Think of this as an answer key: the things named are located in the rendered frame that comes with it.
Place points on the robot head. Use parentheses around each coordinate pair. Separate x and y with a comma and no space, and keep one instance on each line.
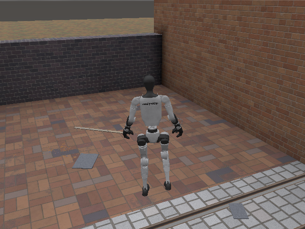
(149,82)

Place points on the right robot upper arm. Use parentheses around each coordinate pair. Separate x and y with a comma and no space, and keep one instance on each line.
(165,99)

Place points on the left robot hand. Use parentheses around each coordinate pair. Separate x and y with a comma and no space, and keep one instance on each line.
(125,133)

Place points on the right robot hand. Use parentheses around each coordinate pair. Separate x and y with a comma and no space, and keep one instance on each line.
(180,131)

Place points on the robot left forearm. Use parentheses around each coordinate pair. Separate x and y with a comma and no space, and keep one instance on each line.
(128,125)

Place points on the robot right forearm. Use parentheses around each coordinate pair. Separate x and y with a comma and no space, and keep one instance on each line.
(176,123)

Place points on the right robot foot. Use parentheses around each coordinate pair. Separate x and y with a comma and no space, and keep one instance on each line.
(167,186)

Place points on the left robot upper arm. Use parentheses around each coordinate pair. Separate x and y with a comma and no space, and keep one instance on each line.
(133,109)

